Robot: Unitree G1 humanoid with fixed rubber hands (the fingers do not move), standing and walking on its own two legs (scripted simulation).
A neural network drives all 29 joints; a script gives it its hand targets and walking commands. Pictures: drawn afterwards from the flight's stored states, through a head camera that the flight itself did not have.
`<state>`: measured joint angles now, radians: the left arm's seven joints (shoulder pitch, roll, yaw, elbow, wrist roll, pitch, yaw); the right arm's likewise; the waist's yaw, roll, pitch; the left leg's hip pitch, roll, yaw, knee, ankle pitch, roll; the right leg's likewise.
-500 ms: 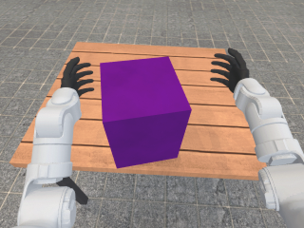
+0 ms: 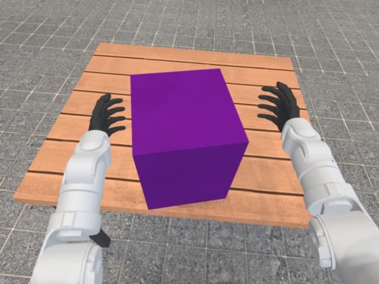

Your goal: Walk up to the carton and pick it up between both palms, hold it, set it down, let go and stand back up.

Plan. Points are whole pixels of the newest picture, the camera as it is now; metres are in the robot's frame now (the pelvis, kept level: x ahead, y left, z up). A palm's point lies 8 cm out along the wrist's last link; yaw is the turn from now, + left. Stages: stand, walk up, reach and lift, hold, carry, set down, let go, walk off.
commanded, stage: reach and lift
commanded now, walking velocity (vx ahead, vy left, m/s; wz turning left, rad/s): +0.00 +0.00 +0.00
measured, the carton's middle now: (182, 142) +0.41 +0.05 +0.03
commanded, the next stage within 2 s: none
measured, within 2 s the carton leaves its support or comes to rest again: neither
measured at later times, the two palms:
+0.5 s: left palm (114, 147) +0.37 +0.19 +0.05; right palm (272, 136) +0.42 -0.16 +0.06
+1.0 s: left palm (119, 148) +0.37 +0.18 +0.04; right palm (248, 140) +0.41 -0.11 +0.05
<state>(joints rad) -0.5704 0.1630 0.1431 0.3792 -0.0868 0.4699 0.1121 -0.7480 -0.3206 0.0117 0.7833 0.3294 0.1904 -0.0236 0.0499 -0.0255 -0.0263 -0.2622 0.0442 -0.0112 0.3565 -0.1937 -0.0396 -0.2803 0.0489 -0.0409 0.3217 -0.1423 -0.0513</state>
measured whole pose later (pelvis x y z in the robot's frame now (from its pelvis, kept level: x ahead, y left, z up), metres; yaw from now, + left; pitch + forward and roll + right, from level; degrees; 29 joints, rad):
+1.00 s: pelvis -0.01 +0.00 +0.00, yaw +1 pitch +11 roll -1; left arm -0.66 -0.04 0.36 0.91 0.18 -0.17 0.17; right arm -0.79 -0.01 -0.31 1.10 -0.16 -0.19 -0.06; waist 0.04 0.00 -0.10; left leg -0.42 0.04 -0.04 0.40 -0.18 -0.04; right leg -0.41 0.05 -0.06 0.33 -0.12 -0.05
